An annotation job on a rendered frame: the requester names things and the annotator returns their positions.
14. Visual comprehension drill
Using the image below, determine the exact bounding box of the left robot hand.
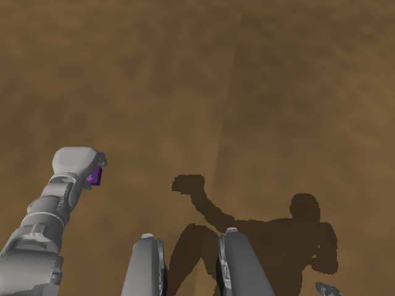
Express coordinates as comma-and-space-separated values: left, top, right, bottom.
52, 147, 107, 190

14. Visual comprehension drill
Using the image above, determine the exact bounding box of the left robot arm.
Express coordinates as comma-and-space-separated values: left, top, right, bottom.
0, 172, 83, 296

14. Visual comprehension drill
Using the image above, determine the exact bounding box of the right robot hand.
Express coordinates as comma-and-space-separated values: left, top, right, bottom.
315, 282, 342, 296

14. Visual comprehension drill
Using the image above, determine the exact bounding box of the small box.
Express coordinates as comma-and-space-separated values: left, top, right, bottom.
86, 166, 102, 186

